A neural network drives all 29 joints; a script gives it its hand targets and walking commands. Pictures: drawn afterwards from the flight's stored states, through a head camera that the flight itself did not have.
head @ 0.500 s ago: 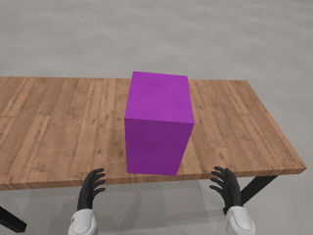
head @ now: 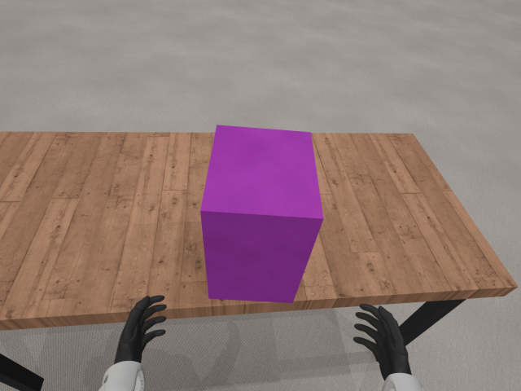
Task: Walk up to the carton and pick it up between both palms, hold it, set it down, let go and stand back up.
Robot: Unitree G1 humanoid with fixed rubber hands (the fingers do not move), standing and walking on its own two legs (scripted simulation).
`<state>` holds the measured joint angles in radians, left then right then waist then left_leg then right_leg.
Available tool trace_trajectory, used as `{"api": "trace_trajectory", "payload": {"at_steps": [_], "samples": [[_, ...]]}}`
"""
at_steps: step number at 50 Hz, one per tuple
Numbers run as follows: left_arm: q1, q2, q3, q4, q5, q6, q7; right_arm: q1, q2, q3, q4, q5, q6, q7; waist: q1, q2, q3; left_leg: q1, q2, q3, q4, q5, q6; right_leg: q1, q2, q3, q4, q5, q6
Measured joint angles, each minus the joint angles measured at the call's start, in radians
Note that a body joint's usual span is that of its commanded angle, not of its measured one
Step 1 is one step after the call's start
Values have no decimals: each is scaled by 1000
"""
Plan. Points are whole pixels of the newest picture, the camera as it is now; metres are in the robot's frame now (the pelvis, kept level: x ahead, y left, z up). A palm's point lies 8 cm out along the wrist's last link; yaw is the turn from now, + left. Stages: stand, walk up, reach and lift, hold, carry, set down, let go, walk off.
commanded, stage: set down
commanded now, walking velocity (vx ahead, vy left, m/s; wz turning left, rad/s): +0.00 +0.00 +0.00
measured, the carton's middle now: (257, 219) +0.41 +0.00 +0.02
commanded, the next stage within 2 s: let go in 1.32 s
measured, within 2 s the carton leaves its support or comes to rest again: neither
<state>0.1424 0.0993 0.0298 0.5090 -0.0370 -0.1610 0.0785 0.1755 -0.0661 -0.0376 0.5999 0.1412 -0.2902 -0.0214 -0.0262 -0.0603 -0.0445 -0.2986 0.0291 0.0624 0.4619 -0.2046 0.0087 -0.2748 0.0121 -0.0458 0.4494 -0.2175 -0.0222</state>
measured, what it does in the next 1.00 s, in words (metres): stands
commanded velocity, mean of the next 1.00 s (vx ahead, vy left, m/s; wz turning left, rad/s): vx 0.00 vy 0.00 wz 0.00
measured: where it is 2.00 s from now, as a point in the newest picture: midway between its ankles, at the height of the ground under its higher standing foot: outside the picture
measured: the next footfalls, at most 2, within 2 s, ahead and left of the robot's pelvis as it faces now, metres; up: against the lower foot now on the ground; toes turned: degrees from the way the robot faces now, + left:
none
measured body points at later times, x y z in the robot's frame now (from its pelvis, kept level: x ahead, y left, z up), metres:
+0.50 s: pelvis +0.00 +0.00 +0.00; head +0.01 +0.02 +0.45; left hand +0.21 +0.19 -0.08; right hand +0.19 -0.21 -0.06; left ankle +0.02 +0.11 -0.74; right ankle +0.01 -0.10 -0.74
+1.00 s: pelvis +0.01 +0.00 +0.00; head +0.03 +0.01 +0.45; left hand +0.20 +0.20 -0.09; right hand +0.18 -0.21 -0.08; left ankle +0.02 +0.11 -0.74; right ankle +0.01 -0.10 -0.74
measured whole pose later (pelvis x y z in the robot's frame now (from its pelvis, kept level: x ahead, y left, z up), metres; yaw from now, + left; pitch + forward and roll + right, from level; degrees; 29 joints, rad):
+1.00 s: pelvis +0.01 +0.00 +0.00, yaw +0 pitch +2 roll +0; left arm 0.17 0.11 0.03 0.50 -0.04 0.07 0.04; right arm 0.18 -0.10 -0.04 0.62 0.00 -0.18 0.00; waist -0.03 -0.02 0.00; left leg -0.27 0.03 0.06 0.44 -0.21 0.00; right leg -0.25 0.01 -0.04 0.44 -0.23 -0.03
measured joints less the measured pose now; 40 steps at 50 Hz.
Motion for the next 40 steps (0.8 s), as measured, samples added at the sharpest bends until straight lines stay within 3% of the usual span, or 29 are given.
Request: {"api": "trace_trajectory", "payload": {"at_steps": [40], "samples": [[29,15,0,-5,0,195,-32,13,-12,0,0,-116,94,13,0,20,37,30,-1,0,-23,-1,-5,23,1,1,-10,-8,-3]]}}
